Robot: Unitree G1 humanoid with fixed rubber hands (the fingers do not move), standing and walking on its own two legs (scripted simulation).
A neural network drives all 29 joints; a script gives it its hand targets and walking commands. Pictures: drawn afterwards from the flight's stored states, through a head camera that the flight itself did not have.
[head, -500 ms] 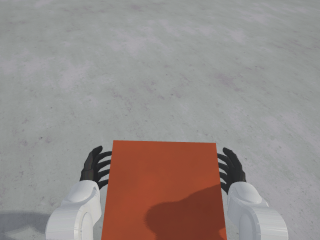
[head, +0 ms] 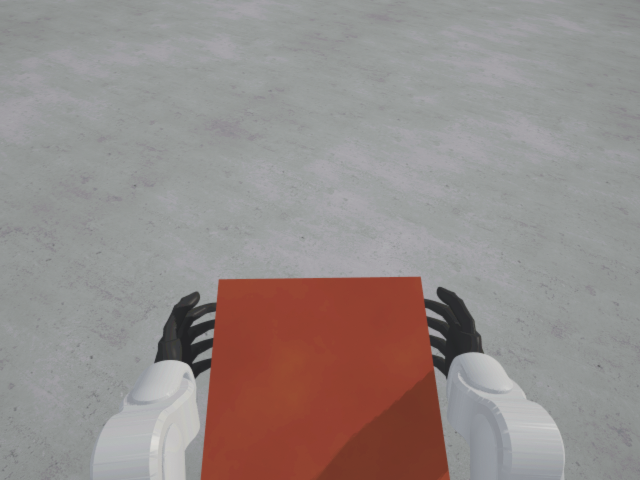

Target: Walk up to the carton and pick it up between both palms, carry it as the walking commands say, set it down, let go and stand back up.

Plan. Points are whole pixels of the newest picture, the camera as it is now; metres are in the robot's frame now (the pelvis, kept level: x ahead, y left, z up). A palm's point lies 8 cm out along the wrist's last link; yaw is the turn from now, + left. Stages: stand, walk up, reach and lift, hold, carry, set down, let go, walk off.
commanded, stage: carry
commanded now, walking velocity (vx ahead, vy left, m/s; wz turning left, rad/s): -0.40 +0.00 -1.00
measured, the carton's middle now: (319, 389) +0.25 +0.00 +0.01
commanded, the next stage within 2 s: none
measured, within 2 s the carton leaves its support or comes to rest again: neither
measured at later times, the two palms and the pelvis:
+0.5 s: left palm out of the picture +0.08 -0.11 +0.08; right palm out of the picture -0.08 -0.36 +0.07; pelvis -0.21 -0.09 +0.00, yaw -29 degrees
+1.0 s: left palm out of the picture -0.13 -0.19 +0.09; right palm out of the picture -0.38 -0.36 +0.08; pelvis -0.39 -0.07 -0.01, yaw -59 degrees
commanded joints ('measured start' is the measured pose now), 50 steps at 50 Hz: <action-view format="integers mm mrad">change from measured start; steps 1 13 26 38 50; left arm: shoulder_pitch -360 -390 -298 -446 -309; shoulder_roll -751 -772 -849 -762 -803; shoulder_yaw -651 -648 -553 -655 -608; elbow -68 -32 -76 -132 3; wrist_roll -329 -376 -283 -359 -355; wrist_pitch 12 70 -27 9 40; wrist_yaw -134 -133 -140 -127 -127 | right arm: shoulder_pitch -291 -269 -413 -323 -234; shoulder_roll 823 760 925 786 734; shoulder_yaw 548 512 711 566 517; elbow -32 -56 -164 -109 -95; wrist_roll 276 224 365 273 220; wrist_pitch -19 25 -11 -14 10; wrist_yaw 146 126 177 162 123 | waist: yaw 7 -10 21 48 53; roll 247 313 -99 317 80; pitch -295 -273 -297 -140 -256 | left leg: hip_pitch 314 199 -355 -86 -117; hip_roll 298 490 89 664 372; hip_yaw -170 102 -124 -164 162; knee -387 -14 612 -329 347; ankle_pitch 80 825 -13 413 337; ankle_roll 136 65 -78 253 -57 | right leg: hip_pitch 8 -7 303 -147 316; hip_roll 31 -133 -317 -115 -188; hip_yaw -99 -303 215 -87 -191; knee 433 413 45 1155 124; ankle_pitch -451 -573 -193 -690 6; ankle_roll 145 33 -95 38 3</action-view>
